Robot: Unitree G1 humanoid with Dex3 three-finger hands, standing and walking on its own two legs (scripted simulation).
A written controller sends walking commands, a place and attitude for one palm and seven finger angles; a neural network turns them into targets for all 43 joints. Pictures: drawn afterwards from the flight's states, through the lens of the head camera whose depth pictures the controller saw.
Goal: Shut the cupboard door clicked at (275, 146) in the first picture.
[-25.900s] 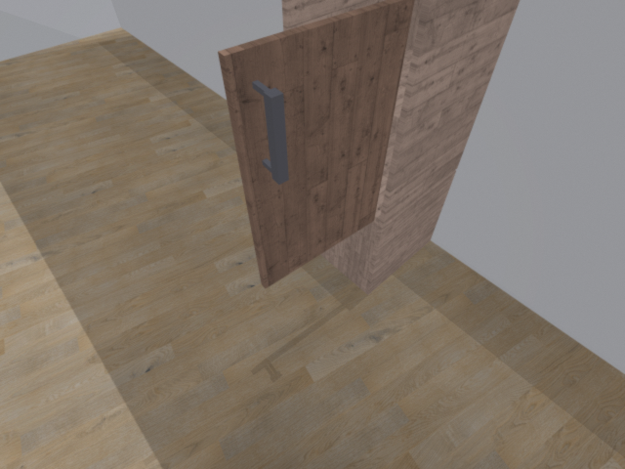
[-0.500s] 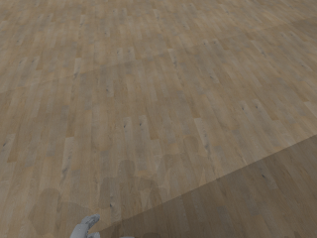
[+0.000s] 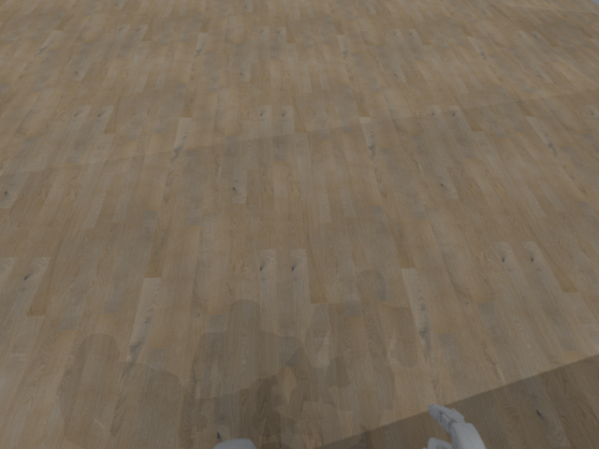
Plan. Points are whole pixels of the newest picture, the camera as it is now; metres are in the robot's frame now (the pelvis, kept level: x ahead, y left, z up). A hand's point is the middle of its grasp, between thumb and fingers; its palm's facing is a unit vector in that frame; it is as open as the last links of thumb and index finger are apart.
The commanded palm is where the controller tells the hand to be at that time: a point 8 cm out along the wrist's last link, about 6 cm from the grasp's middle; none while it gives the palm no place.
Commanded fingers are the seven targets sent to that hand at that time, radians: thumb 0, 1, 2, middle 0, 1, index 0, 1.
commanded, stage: turn to face it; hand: left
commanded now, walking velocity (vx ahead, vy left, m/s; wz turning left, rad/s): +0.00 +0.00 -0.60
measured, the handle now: out of the picture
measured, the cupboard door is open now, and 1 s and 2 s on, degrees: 55 55 55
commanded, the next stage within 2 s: none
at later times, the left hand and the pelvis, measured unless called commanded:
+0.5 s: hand (188, 401) +0.19 +0.20 -0.17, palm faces -0.22 -0.94 -0.24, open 7.4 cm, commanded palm none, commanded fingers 0.00 0.90 0.90 -0.20 -0.30 -0.20 -0.30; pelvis +0.07 +0.01 -0.01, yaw -17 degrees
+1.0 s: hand (258, 353) +0.28 +0.10 -0.15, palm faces -0.54 -0.81 -0.24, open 7.4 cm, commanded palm none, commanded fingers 0.00 0.90 0.90 -0.20 -0.30 -0.20 -0.30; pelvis +0.08 -0.01 +0.00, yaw -33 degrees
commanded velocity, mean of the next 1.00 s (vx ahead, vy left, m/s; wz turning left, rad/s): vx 0.00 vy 0.00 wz -0.60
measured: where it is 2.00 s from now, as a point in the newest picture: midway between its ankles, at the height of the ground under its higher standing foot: outside the picture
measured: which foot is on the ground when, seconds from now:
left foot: down 0.00-0.14, up 0.16-0.46, down 0.48-0.80, up 0.82-1.00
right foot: up 0.00-0.12, down 0.14-0.46, up 0.48-0.78, down 0.80-1.00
